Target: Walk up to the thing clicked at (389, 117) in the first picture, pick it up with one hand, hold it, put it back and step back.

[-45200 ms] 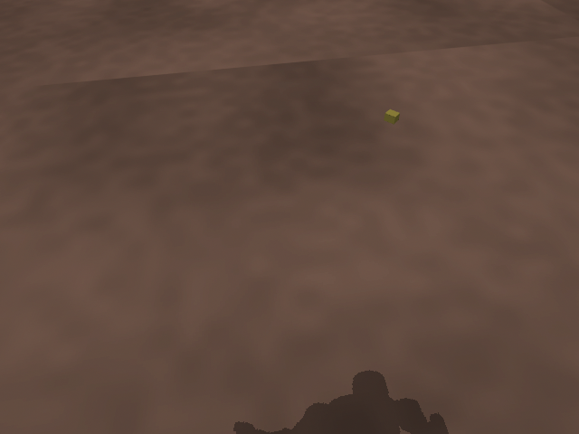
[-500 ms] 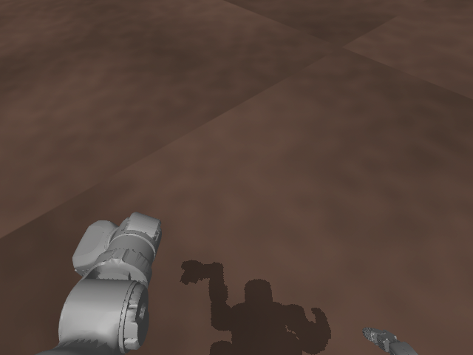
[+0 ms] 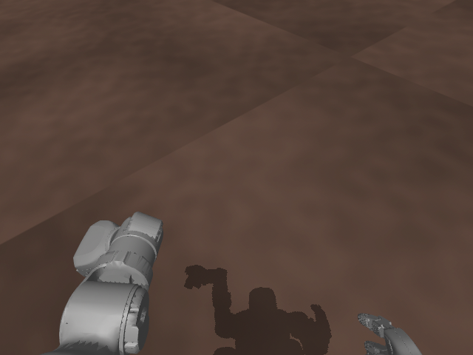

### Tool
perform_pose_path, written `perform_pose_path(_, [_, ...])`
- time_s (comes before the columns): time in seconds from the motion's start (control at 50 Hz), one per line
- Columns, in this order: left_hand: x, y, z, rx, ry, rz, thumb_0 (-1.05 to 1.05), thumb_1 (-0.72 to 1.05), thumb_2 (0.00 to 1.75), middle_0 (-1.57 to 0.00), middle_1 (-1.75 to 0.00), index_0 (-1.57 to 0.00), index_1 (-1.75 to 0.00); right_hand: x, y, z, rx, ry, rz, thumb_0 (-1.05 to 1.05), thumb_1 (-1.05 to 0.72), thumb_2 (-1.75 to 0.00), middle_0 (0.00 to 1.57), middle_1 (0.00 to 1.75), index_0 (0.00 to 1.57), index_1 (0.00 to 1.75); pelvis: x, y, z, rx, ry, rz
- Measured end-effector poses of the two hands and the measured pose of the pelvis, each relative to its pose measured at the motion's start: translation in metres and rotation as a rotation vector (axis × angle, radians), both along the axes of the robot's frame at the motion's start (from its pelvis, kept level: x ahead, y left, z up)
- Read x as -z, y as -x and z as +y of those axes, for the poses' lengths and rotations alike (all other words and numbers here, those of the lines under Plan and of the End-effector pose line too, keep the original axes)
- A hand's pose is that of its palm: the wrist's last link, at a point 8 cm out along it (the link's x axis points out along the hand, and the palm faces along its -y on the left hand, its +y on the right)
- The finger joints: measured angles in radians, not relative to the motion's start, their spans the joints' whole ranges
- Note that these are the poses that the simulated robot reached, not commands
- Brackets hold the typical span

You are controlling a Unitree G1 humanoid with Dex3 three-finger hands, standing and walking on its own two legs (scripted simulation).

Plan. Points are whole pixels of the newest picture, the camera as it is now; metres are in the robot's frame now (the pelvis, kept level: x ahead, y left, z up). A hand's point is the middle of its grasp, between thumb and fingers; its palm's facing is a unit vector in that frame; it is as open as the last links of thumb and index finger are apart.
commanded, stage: hold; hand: left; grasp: from above
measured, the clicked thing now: (120, 258) +0.34 +0.24 -0.04
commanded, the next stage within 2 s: crouch in 0.24 s
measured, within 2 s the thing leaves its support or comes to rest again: neither
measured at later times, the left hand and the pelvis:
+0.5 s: hand (118, 259) +0.33 +0.23 -0.01, palm faces -0.08 -0.43 -0.90, open 9.5 cm; pelvis +0.01 +0.00 +0.00, yaw +0 degrees
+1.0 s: hand (142, 292) +0.33 +0.24 -0.18, palm faces -0.14 -0.39 -0.91, open 9.5 cm; pelvis -0.04 +0.00 -0.08, yaw -1 degrees
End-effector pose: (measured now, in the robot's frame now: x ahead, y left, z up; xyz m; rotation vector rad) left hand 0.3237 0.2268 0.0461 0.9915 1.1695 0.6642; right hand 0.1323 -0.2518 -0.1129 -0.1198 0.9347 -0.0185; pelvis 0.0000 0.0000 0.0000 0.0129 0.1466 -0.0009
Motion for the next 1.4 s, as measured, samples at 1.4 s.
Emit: perform_pose_path(1.4, [0.368,-0.040,0.012,0.058,0.006,-0.053,0.12,0.20,0.38,-1.10,-0.53,-0.69,-0.40,0.266,0.200,-0.003,0.033,0.110,0.515,0.00,-0.91,-0.90,0.19,0.30,0.20,0.29,0.256,0.088,0.013,0.028,0.032,0.518])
